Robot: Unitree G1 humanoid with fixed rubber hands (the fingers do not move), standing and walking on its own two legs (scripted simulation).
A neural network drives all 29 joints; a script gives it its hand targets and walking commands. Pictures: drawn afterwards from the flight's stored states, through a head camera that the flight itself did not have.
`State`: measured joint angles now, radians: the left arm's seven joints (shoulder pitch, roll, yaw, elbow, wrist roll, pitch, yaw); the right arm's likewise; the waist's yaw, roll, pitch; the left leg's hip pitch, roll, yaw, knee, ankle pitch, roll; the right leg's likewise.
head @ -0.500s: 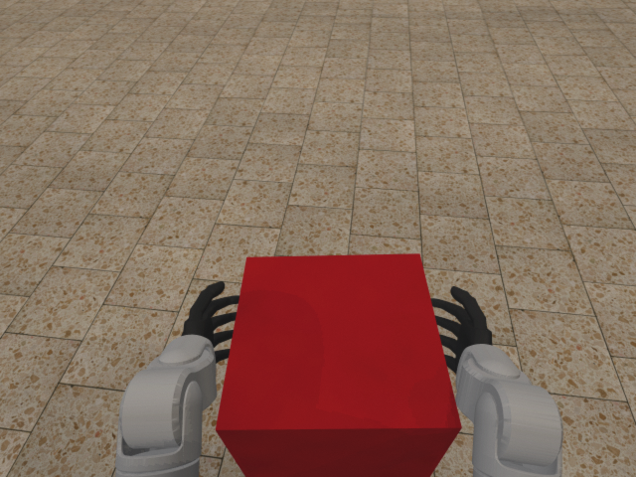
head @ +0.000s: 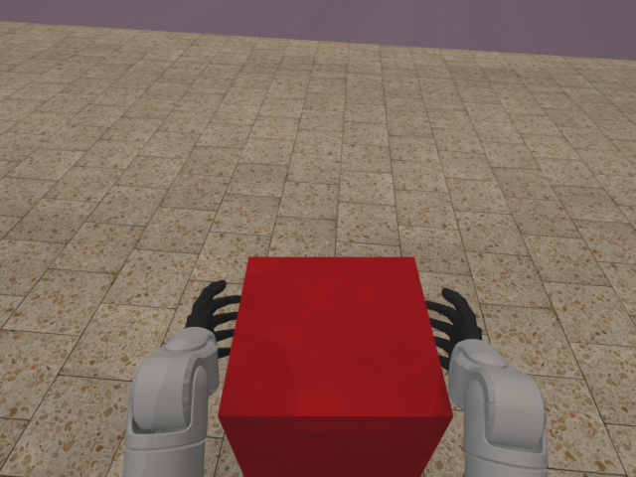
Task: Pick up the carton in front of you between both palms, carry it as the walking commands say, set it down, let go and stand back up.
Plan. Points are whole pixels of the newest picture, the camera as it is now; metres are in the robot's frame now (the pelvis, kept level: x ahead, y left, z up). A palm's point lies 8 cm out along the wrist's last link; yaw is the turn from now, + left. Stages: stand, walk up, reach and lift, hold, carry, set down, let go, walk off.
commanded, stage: carry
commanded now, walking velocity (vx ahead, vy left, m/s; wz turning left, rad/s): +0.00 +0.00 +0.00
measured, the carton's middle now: (331, 379) +0.26 +0.00 +0.00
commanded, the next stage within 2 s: hold in 1.24 s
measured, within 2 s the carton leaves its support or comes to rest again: neither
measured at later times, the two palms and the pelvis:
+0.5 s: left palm (212, 358) +0.26 +0.15 +0.03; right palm (446, 367) +0.27 -0.15 +0.03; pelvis -0.02 +0.00 +0.00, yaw +0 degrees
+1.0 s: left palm (212, 367) +0.25 +0.14 +0.04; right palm (458, 378) +0.25 -0.16 +0.04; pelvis -0.04 -0.01 +0.00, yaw +0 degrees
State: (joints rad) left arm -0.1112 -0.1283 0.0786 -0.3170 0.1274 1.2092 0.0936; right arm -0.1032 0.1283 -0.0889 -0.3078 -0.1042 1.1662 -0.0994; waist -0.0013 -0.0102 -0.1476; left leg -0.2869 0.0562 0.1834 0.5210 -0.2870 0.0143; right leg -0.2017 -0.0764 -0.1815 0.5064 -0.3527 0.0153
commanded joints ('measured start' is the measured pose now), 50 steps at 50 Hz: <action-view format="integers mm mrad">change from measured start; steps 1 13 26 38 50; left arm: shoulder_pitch -409 -416 -591 -541 -542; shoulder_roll -815 -725 -881 -859 -880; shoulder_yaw -618 -499 -462 -456 -468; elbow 25 222 433 395 382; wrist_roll -288 -143 -125 -132 -143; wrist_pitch -129 -410 -590 -500 -500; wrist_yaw -216 -232 -288 -289 -289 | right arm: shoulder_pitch -400 -390 -588 -507 -529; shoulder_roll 833 740 890 876 898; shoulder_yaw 642 489 473 446 483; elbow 29 258 448 423 399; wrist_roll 282 119 102 97 120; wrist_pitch -88 -368 -547 -456 -456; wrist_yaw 223 239 293 291 294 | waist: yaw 1 -2 3 -1 0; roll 1 23 7 14 7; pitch -219 -203 -187 -153 -193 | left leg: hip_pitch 160 136 122 93 101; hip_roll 124 118 112 115 114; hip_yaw -110 -101 -120 -118 -117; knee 13 -11 -67 -80 -75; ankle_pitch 697 510 316 279 267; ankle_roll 12 13 12 7 3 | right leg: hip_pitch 64 59 32 -5 12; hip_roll -80 -92 -91 -96 -95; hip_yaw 60 80 92 100 102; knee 11 -12 -65 -82 -80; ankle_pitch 537 435 268 247 243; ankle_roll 6 -6 -19 -21 -29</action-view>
